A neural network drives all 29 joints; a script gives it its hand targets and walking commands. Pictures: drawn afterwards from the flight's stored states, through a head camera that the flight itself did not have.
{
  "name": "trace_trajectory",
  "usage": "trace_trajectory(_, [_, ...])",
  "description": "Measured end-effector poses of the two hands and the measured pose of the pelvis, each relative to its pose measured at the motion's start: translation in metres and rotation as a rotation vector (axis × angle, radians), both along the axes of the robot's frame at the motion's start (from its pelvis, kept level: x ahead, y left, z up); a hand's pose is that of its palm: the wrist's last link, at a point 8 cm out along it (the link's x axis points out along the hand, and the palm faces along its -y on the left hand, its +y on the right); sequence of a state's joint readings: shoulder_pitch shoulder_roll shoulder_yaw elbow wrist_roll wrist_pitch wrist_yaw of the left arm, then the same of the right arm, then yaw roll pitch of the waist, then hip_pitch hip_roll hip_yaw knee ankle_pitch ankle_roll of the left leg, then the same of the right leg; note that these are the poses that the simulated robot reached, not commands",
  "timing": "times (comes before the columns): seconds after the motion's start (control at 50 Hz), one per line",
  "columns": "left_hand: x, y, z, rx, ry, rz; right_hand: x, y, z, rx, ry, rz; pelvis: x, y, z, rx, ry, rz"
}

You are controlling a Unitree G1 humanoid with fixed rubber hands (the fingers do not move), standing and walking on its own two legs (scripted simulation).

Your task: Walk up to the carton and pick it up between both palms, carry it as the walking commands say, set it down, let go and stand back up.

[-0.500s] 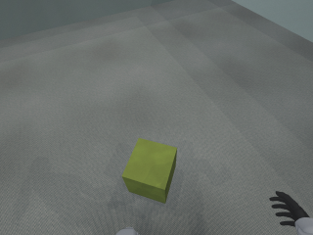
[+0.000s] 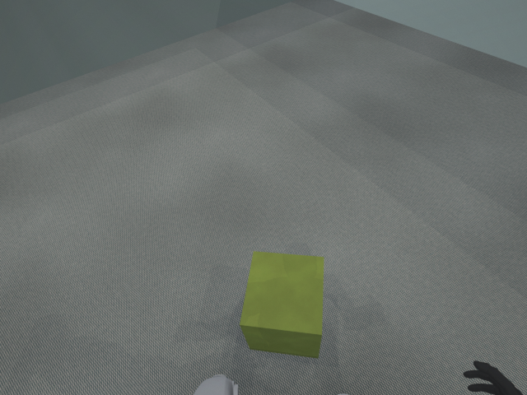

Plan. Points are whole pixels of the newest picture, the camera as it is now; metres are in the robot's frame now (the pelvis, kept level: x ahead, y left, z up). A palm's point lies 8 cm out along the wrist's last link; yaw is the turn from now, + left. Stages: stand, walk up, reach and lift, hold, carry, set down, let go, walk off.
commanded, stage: walk up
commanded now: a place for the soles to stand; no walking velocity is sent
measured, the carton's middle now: (285, 304) +0.51 -0.02 -0.61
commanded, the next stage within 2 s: none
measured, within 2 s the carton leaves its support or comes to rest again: neither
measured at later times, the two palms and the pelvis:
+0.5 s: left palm (38, 367) +0.21 +0.40 -0.09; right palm out of the picture +0.07 -0.26 -0.07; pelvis +0.04 +0.10 +0.00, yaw -11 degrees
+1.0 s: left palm (59, 349) +0.23 +0.36 -0.07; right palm out of the picture +0.08 -0.27 -0.07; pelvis +0.04 +0.08 +0.02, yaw -13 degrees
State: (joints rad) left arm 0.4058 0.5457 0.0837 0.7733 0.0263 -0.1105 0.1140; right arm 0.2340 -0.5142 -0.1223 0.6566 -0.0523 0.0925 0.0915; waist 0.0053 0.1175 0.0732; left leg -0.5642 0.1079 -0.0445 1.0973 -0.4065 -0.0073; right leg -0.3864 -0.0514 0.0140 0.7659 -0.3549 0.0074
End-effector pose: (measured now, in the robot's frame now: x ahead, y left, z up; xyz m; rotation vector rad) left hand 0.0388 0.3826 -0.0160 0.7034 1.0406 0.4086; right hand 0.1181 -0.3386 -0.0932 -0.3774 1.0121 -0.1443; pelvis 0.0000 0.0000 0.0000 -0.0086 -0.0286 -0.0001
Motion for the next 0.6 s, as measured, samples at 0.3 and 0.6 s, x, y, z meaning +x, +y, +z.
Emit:
trace_trajectory(0.3, [0.114,0.033,-0.071,-0.241,0.034,-0.163,-0.03,0.068,0.012,-0.1,-0.013,-0.179,0.027,0.079,-0.01,-0.005,0.008,-0.135])
trace_trajectory(0.6, [0.197,0.01,-0.063,-0.328,-0.033,-0.264,-0.057,0.069,0.028,-0.167,0.022,-0.26,0.039,0.091,0.002,-0.018,0.011,-0.198])
